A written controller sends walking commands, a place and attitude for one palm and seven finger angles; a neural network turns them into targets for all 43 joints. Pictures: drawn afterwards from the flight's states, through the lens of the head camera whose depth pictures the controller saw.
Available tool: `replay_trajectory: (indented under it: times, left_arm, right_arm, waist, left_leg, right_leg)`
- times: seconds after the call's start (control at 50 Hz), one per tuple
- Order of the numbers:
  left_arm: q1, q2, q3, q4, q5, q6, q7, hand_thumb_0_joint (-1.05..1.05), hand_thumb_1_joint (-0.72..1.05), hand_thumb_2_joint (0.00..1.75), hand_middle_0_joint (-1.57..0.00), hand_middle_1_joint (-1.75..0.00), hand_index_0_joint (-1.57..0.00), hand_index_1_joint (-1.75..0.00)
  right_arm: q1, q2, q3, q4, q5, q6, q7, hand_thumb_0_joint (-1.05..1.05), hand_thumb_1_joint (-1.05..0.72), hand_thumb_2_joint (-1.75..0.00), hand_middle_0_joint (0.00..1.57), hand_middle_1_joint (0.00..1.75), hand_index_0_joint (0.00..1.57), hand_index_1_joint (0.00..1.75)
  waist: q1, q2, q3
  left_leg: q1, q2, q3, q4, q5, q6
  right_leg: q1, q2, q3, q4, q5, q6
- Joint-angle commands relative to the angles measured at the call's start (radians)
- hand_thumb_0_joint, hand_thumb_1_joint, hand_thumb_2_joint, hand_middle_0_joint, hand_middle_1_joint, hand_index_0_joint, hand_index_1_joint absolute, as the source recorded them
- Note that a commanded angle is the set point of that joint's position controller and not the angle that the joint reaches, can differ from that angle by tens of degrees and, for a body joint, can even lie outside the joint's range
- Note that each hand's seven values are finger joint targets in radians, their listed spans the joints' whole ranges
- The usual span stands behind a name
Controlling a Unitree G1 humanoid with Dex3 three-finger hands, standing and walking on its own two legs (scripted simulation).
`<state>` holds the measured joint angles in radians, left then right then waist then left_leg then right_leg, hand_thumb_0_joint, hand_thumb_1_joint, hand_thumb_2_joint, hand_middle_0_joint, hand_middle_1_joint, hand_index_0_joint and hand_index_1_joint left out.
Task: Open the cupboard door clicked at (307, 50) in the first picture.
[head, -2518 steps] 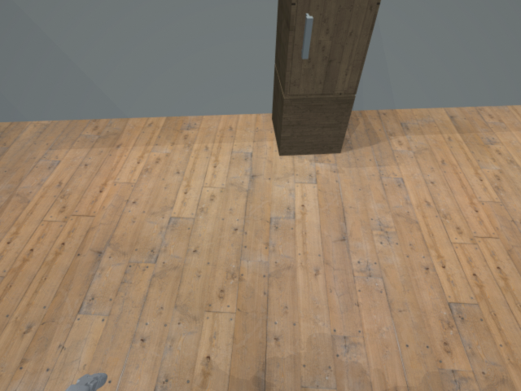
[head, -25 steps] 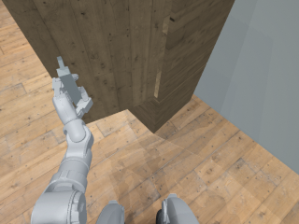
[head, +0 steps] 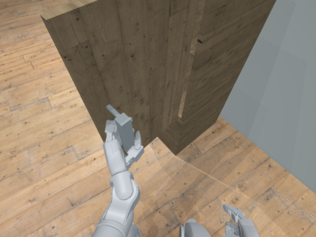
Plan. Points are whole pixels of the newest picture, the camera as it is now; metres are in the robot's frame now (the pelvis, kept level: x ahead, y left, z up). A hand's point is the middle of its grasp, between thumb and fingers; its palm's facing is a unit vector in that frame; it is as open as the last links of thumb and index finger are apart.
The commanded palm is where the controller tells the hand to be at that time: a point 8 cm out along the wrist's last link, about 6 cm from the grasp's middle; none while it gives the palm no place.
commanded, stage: open thumb and fingers to let go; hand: left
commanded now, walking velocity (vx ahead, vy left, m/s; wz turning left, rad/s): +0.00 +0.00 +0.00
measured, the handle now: (121, 131) +0.38 +0.11 +0.02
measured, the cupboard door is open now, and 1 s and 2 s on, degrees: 94 96 98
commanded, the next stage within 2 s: slide the hand sideways off the handle in 0.90 s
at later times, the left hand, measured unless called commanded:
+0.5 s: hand (141, 147) +0.33 +0.06 +0.02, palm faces +0.38 -0.93 -0.02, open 10.7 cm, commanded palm +0.29 +0.10 +0.02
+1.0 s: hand (142, 149) +0.33 +0.06 +0.02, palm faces +0.36 -0.93 -0.02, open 15.3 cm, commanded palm +0.28 +0.10 +0.02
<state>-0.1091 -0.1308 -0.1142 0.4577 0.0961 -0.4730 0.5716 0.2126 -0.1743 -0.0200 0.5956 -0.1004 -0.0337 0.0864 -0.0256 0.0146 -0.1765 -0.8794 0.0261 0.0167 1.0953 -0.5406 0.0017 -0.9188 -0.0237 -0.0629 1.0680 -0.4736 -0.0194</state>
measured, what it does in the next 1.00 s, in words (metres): stands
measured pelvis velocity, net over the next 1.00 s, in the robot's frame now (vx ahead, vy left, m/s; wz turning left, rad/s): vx -0.02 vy -0.02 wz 0.03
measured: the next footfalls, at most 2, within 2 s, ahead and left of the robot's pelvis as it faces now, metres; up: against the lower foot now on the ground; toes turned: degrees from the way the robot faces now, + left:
none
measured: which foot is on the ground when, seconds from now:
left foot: down 0.00-1.00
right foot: down 0.00-1.00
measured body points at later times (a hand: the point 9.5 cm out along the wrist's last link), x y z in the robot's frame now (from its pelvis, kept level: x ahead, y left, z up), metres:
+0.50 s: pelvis -0.01 -0.02 -0.01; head +0.07 -0.02 +0.44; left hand +0.31 +0.11 +0.03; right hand +0.14 -0.24 -0.13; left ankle -0.01 +0.12 -0.66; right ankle +0.02 -0.11 -0.66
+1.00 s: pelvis -0.02 -0.02 -0.01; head +0.05 -0.03 +0.44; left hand +0.30 +0.10 +0.03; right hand +0.13 -0.25 -0.13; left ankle -0.01 +0.12 -0.66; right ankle +0.02 -0.11 -0.66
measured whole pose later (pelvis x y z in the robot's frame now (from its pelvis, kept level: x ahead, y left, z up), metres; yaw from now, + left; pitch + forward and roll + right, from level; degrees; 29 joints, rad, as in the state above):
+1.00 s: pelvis -0.02 -0.02 -0.01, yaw +2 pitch +17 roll +1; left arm -0.20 -0.09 -0.10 0.54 0.10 -0.46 0.58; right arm 0.19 -0.18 -0.02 0.64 -0.10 -0.04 0.03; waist -0.04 0.01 -0.16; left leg -0.91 0.02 -0.01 1.12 -0.51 -0.03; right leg -0.95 -0.03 -0.09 1.11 -0.46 -0.05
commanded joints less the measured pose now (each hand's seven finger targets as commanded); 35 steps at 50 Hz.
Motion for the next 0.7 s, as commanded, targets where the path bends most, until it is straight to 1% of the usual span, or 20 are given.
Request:
replay_trajectory:
  times: [0.0, 0.02, 0.04, 0.06, 0.12, 0.16, 0.22, 0.26, 0.28, 0.3, 0.34, 0.38, 0.4, 0.42, 0.46, 0.5, 0.54, 0.6, 0.62, 0.68]
  left_arm:
    - [-0.158, -0.065, -0.092, -0.252, 0.086, -0.048, 0.029, 0.00, 0.90, 0.90, -0.40, -1.35, -0.40, -1.35]
    - [-0.173, -0.047, -0.078, -0.232, 0.103, -0.039, 0.038, 0.00, 0.90, 0.90, -0.40, -1.35, -0.40, -1.35]
    - [-0.219, -0.051, -0.080, -0.249, 0.101, -0.038, 0.048, 0.00, 0.90, 0.90, -0.40, -1.35, -0.40, -1.35]
    - [-0.297, -0.011, -0.039, -0.228, 0.096, -0.036, 0.062, 0.00, 0.90, 0.90, -0.40, -1.35, -0.40, -1.35]
    - [-0.259, -0.031, -0.032, -0.206, 0.075, -0.025, 0.063, 0.00, 0.69, 0.81, -0.38, -1.33, -0.38, -1.33]
    - [-0.252, -0.047, -0.048, -0.220, 0.068, -0.021, 0.057, 0.00, 0.55, 0.75, -0.38, -1.31, -0.38, -1.31]
    - [-0.238, -0.030, -0.042, -0.231, 0.069, -0.012, 0.046, 0.00, 0.34, 0.66, -0.36, -1.29, -0.36, -1.29]
    - [-0.250, -0.044, -0.066, -0.260, 0.071, -0.011, 0.040, 0.00, 0.20, 0.60, -0.35, -1.27, -0.35, -1.27]
    - [-0.221, -0.039, -0.059, -0.248, 0.070, -0.008, 0.036, 0.00, 0.13, 0.57, -0.35, -1.27, -0.35, -1.27]
    - [-0.236, -0.046, -0.071, -0.249, 0.068, -0.008, 0.033, 0.00, 0.06, 0.54, -0.34, -1.26, -0.34, -1.26]
    - [-0.262, -0.025, -0.053, -0.250, 0.057, -0.010, 0.030, 0.00, -0.08, 0.48, -0.33, -1.24, -0.33, -1.24]
    - [-0.236, -0.029, -0.050, -0.227, 0.049, -0.014, 0.025, 0.00, -0.22, 0.42, -0.32, -1.23, -0.32, -1.23]
    - [-0.266, -0.035, -0.057, -0.226, 0.045, -0.016, 0.025, 0.00, -0.29, 0.39, -0.32, -1.22, -0.32, -1.22]
    - [-0.264, -0.014, -0.036, -0.214, 0.050, -0.016, 0.028, 0.00, -0.36, 0.36, -0.31, -1.22, -0.31, -1.22]
    - [-0.290, -0.027, -0.050, -0.203, 0.053, -0.023, 0.031, 0.00, -0.50, 0.30, -0.30, -1.20, -0.30, -1.20]
    - [-0.282, -0.013, -0.031, -0.195, 0.052, -0.028, 0.035, 0.00, -0.50, 0.30, -0.30, -1.20, -0.30, -1.20]
    - [-0.286, 0.004, -0.015, -0.187, 0.050, -0.026, 0.039, 0.00, -0.50, 0.30, -0.28, -1.10, -0.28, -1.10]
    - [-0.324, 0.004, -0.009, -0.167, 0.044, -0.029, 0.042, 0.00, -0.50, 0.30, -0.26, -0.95, -0.26, -0.95]
    - [-0.313, 0.035, 0.018, -0.171, 0.044, -0.032, 0.044, 0.00, -0.50, 0.30, -0.25, -0.90, -0.25, -0.90]
    - [-0.322, 0.022, 0.010, -0.166, 0.029, -0.038, 0.039, 0.00, -0.50, 0.30, -0.22, -0.75, -0.22, -0.75]
  right_arm:
    - [-0.009, -0.108, -0.035, -0.126, 0.001, -0.041, -0.017, 0.00, -0.90, -0.90, 0.20, 0.30, 0.20, 0.30]
    - [-0.010, -0.108, -0.032, -0.124, 0.001, -0.041, -0.025, 0.00, -0.90, -0.90, 0.20, 0.30, 0.20, 0.30]
    - [-0.022, -0.102, -0.029, -0.121, 0.000, -0.040, -0.030, 0.00, -0.90, -0.90, 0.20, 0.30, 0.20, 0.30]
    - [-0.024, -0.101, -0.025, -0.107, 0.001, -0.036, -0.039, 0.00, -0.90, -0.90, 0.20, 0.30, 0.20, 0.30]
    - [-0.041, -0.096, -0.025, -0.113, 0.000, -0.035, -0.051, 0.00, -0.90, -0.90, 0.20, 0.30, 0.20, 0.30]
    - [-0.044, -0.089, -0.025, -0.113, 0.001, -0.030, -0.055, 0.00, -0.90, -0.90, 0.20, 0.30, 0.20, 0.30]
    - [-0.033, -0.090, -0.025, -0.115, 0.001, -0.024, -0.060, 0.00, -0.90, -0.90, 0.20, 0.30, 0.20, 0.30]
    - [-0.029, -0.088, -0.027, -0.114, -0.001, -0.023, -0.058, 0.00, -0.90, -0.90, 0.20, 0.30, 0.20, 0.30]
    - [-0.029, -0.087, -0.028, -0.114, 0.001, -0.022, -0.058, 0.00, -0.90, -0.90, 0.20, 0.30, 0.20, 0.30]
    - [-0.028, -0.090, -0.028, -0.113, 0.002, -0.023, -0.059, 0.00, -0.90, -0.90, 0.20, 0.30, 0.20, 0.30]
    - [-0.029, -0.094, -0.029, -0.110, 0.003, -0.025, -0.062, 0.00, -0.90, -0.90, 0.20, 0.30, 0.20, 0.30]
    - [-0.035, -0.094, -0.029, -0.111, 0.007, -0.027, -0.063, 0.00, -0.90, -0.90, 0.20, 0.30, 0.20, 0.30]
    - [-0.038, -0.096, -0.028, -0.106, 0.006, -0.030, -0.064, 0.00, -0.90, -0.90, 0.20, 0.30, 0.20, 0.30]
    - [-0.038, -0.098, -0.030, -0.106, 0.007, -0.031, -0.066, 0.00, -0.90, -0.90, 0.20, 0.30, 0.20, 0.30]
    - [-0.038, -0.099, -0.029, -0.097, 0.006, -0.035, -0.064, 0.00, -0.90, -0.90, 0.20, 0.30, 0.20, 0.30]
    - [-0.031, -0.100, -0.032, -0.094, 0.004, -0.038, -0.063, 0.00, -0.90, -0.90, 0.20, 0.30, 0.20, 0.30]
    - [-0.036, -0.101, -0.031, -0.095, 0.005, -0.039, -0.064, 0.00, -0.90, -0.90, 0.20, 0.30, 0.20, 0.30]
    - [-0.033, -0.103, -0.032, -0.087, 0.004, -0.044, -0.065, 0.00, -0.90, -0.90, 0.20, 0.30, 0.20, 0.30]
    - [-0.038, -0.107, -0.033, -0.093, 0.005, -0.045, -0.068, 0.00, -0.90, -0.90, 0.20, 0.30, 0.20, 0.30]
    - [-0.037, -0.104, -0.032, -0.086, 0.007, -0.046, -0.067, 0.00, -0.90, -0.90, 0.20, 0.30, 0.20, 0.30]
  waist:
    - [-0.010, -0.064, -0.301]
    - [-0.015, -0.081, -0.284]
    - [-0.016, -0.054, -0.293]
    - [-0.027, -0.052, -0.282]
    - [-0.016, -0.081, -0.313]
    - [-0.009, -0.056, -0.361]
    - [-0.005, -0.066, -0.370]
    - [-0.011, -0.051, -0.390]
    - [-0.006, -0.056, -0.384]
    - [-0.020, -0.073, -0.367]
    - [-0.023, -0.086, -0.350]
    - [-0.017, -0.111, -0.328]
    - [-0.027, -0.102, -0.323]
    - [-0.018, -0.102, -0.310]
    - [-0.023, -0.080, -0.298]
    - [-0.015, -0.083, -0.327]
    - [-0.012, -0.084, -0.326]
    - [-0.026, -0.105, -0.308]
    - [-0.016, -0.106, -0.317]
    - [-0.020, -0.096, -0.312]
  left_leg:
    - [0.138, -0.025, -0.014, -0.115, 0.394, -0.010]
    - [0.122, -0.025, -0.019, -0.109, 0.378, -0.007]
    - [0.123, -0.029, -0.019, -0.103, 0.367, -0.007]
    - [0.113, -0.030, -0.023, -0.096, 0.348, -0.008]
    - [0.107, -0.038, -0.020, -0.093, 0.338, -0.005]
    - [0.125, -0.041, -0.011, -0.089, 0.364, -0.006]
    - [0.117, -0.041, -0.016, -0.086, 0.385, -0.008]
    - [0.126, -0.041, -0.011, -0.077, 0.398, -0.007]
    - [0.122, -0.039, -0.011, -0.080, 0.394, -0.008]
    - [0.118, -0.039, -0.012, -0.079, 0.383, -0.007]
    - [0.096, -0.039, -0.015, -0.082, 0.355, -0.006]
    - [0.080, -0.041, -0.016, -0.091, 0.312, -0.006]
    - [0.078, -0.041, -0.015, -0.089, 0.291, -0.004]
    - [0.066, -0.042, -0.019, -0.092, 0.285, -0.004]
    - [0.066, -0.043, -0.016, -0.093, 0.261, -0.003]
    - [0.064, -0.045, -0.012, -0.090, 0.267, -0.002]
    - [0.048, -0.047, -0.008, -0.091, 0.250, -0.002]
    - [0.030, -0.050, -0.004, -0.090, 0.204, 0.002]
    - [0.024, -0.049, -0.007, -0.092, 0.203, 0.002]
    - [0.029, -0.050, -0.001, -0.096, 0.195, 0.002]
  right_leg:
    - [0.246, 0.025, -0.014, -0.084, 0.382, -0.019]
    - [0.236, 0.025, -0.010, -0.084, 0.366, -0.019]
    - [0.230, 0.021, -0.004, -0.083, 0.359, -0.017]
    - [0.215, 0.017, -0.001, -0.081, 0.344, -0.015]
    - [0.242, 0.017, 0.005, -0.092, 0.340, -0.012]
    - [0.267, 0.014, 0.010, -0.085, 0.382, -0.011]
    - [0.290, 0.011, 0.014, -0.084, 0.412, -0.012]
    - [0.297, 0.009, 0.018, -0.082, 0.439, -0.009]
    - [0.301, 0.010, 0.018, -0.084, 0.437, -0.010]
    - [0.297, 0.010, 0.019, -0.091, 0.433, -0.008]
    - [0.298, 0.007, 0.024, -0.099, 0.406, -0.005]
    - [0.302, 0.007, 0.029, -0.113, 0.359, -0.005]
    - [0.284, 0.007, 0.032, -0.119, 0.333, -0.003]
    - [0.282, 0.007, 0.032, -0.119, 0.314, -0.006]
    - [0.261, 0.006, 0.033, -0.124, 0.278, -0.007]
    - [0.280, 0.006, 0.039, -0.123, 0.287, -0.007]
    - [0.286, 0.002, 0.046, -0.131, 0.267, -0.005]
    - [0.287, -0.002, 0.065, -0.157, 0.213, 0.003]
    - [0.294, -0.001, 0.068, -0.158, 0.200, 0.000]
    - [0.302, -0.004, 0.074, -0.169, 0.197, 0.003]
